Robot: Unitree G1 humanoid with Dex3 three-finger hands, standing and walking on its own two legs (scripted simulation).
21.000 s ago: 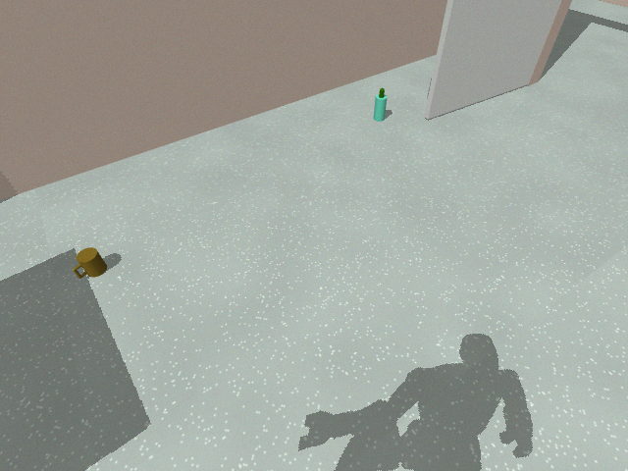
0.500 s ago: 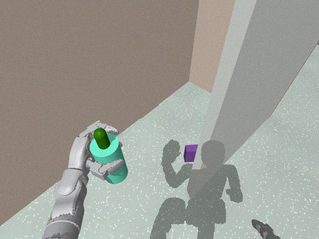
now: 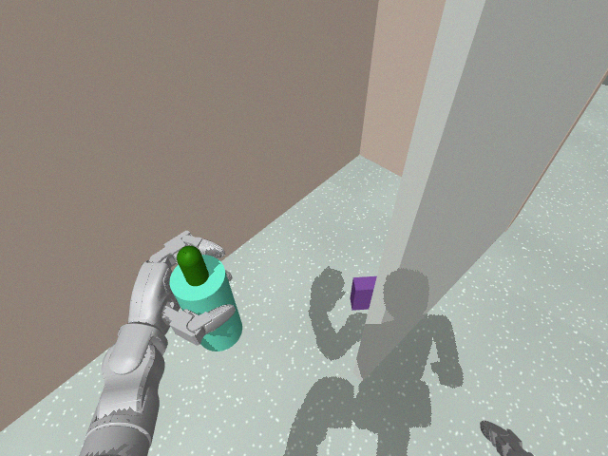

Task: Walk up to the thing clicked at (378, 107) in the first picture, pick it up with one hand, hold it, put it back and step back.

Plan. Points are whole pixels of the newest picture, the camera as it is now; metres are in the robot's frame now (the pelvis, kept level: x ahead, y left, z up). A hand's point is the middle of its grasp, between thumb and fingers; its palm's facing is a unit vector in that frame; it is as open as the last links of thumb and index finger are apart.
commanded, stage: crouch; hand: left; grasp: from the side
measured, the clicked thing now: (205, 296) +0.32 +0.16 +0.04
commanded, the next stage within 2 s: lower in 1.84 s
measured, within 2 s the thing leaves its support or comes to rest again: neither
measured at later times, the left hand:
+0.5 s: hand (224, 327) +0.34 +0.16 -0.10, palm faces -0.07 -1.00 +0.01, open 9.7 cm
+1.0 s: hand (246, 358) +0.38 +0.16 -0.34, palm faces -0.04 -1.00 -0.02, open 9.7 cm
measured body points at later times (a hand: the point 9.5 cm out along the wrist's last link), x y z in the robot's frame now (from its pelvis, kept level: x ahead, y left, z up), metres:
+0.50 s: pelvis -0.02 +0.00 -0.09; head +0.09 +0.02 +0.35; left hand +0.34 +0.22 -0.09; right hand +0.10 -0.27 -0.19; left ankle +0.02 +0.12 -0.70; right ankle +0.02 -0.14 -0.70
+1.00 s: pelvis -0.07 -0.01 -0.30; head +0.12 +0.02 +0.10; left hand +0.38 +0.22 -0.33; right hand +0.04 -0.27 -0.43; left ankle +0.02 +0.12 -0.70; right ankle +0.02 -0.14 -0.70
